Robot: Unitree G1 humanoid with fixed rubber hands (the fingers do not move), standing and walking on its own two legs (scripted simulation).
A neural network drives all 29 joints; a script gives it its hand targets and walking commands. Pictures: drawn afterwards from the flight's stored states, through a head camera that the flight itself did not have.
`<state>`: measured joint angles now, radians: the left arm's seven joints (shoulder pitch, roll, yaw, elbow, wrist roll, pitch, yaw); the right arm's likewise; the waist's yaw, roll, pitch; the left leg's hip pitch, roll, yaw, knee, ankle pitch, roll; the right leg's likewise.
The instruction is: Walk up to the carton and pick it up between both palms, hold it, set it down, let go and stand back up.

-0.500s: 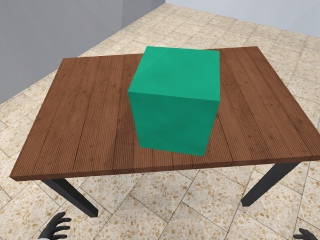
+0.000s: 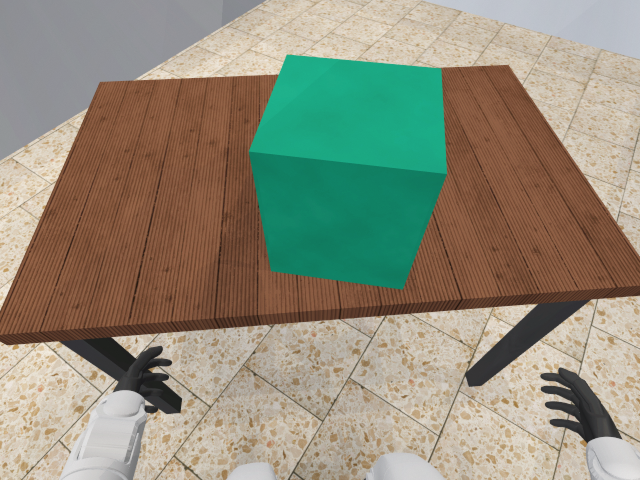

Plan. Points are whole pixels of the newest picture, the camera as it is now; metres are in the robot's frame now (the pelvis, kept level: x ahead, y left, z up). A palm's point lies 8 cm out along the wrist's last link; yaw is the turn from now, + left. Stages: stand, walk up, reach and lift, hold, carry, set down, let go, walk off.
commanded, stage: reach and lift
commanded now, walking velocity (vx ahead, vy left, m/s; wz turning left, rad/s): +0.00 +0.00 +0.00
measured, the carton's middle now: (348, 179) +0.49 -0.03 +0.06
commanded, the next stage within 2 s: none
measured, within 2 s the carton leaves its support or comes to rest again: neither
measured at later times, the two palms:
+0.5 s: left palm (120, 396) +0.21 +0.26 -0.02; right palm (572, 438) +0.15 -0.27 -0.02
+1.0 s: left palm (122, 364) +0.24 +0.24 +0.02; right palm (535, 385) +0.20 -0.22 +0.02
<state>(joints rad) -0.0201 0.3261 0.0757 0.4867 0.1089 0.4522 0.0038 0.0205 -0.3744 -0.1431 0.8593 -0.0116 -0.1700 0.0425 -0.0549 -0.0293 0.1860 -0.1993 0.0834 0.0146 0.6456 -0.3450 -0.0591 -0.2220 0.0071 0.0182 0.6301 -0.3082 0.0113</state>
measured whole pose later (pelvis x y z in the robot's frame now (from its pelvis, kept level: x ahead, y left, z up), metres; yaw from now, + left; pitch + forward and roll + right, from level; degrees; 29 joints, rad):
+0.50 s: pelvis +0.02 +0.03 +0.02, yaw -3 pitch -6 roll +0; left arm 0.17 0.24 0.02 0.31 0.00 0.33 0.05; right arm 0.26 -0.29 -0.17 0.52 -0.02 -0.09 0.08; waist -0.01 0.00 0.10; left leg -0.01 0.04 0.08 0.36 -0.24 -0.02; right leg -0.05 -0.03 0.07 0.34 -0.18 0.05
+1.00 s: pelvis +0.03 +0.02 +0.03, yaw -2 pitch -5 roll +0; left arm 0.22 0.25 0.01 0.17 -0.11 0.14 0.00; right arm 0.33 -0.17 -0.10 0.19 0.09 -0.05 -0.03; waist 0.02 0.00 0.08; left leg 0.03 0.05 0.08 0.27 -0.20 -0.03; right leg -0.02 -0.02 0.06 0.27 -0.16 0.04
